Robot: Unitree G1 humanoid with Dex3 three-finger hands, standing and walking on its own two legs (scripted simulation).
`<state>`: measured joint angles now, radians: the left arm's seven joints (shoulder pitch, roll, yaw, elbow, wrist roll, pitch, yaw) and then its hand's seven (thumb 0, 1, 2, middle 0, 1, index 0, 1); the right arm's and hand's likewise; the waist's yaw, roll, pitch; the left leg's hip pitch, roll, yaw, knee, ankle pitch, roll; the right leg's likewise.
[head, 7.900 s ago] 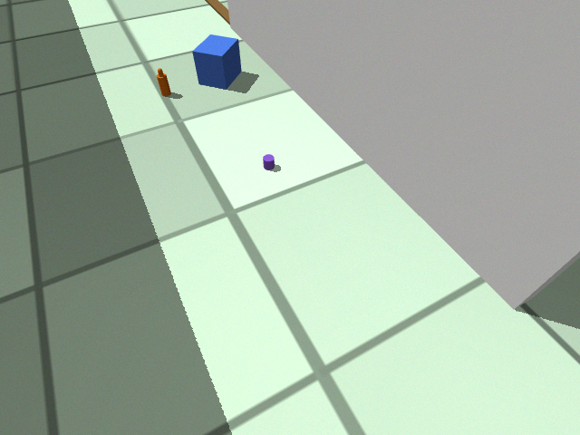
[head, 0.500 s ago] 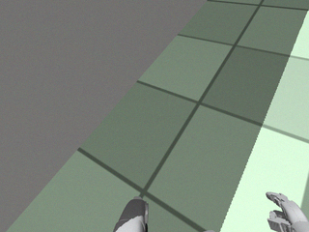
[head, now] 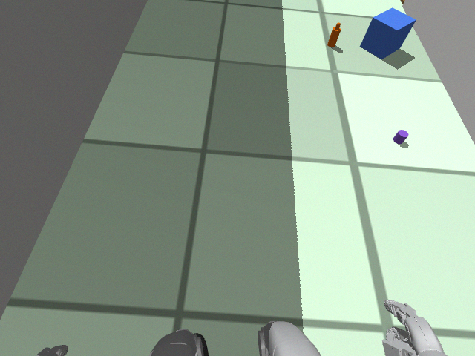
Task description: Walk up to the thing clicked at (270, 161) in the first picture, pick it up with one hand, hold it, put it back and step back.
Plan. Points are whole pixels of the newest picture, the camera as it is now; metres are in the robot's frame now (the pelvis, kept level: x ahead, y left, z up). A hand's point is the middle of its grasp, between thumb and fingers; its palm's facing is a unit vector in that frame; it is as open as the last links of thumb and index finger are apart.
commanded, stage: walk up
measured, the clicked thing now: (400, 137) +1.24 -0.97 -0.73
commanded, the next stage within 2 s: none
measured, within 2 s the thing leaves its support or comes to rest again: neither
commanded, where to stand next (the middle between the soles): +0.05 -0.09 m, yaw -47 degrees
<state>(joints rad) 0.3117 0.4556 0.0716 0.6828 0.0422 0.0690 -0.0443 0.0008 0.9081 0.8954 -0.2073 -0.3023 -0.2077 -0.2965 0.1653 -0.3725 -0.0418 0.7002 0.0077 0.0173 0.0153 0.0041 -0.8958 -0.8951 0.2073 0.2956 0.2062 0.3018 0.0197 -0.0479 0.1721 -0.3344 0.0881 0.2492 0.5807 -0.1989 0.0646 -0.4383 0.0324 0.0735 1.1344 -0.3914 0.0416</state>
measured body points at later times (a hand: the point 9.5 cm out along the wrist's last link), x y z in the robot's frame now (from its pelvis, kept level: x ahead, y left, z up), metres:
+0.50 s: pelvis -0.08 -0.02 +0.01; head -0.10 -0.05 +0.46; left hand +0.04 +0.29 -0.08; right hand -0.14 -0.36 -0.11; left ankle +0.02 +0.09 -0.66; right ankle -0.12 -0.13 -0.72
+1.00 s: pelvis -0.03 -0.06 +0.00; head +0.00 -0.08 +0.45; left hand +0.24 +0.15 -0.10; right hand -0.20 -0.34 -0.11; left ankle +0.00 +0.08 -0.73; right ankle -0.01 -0.21 -0.71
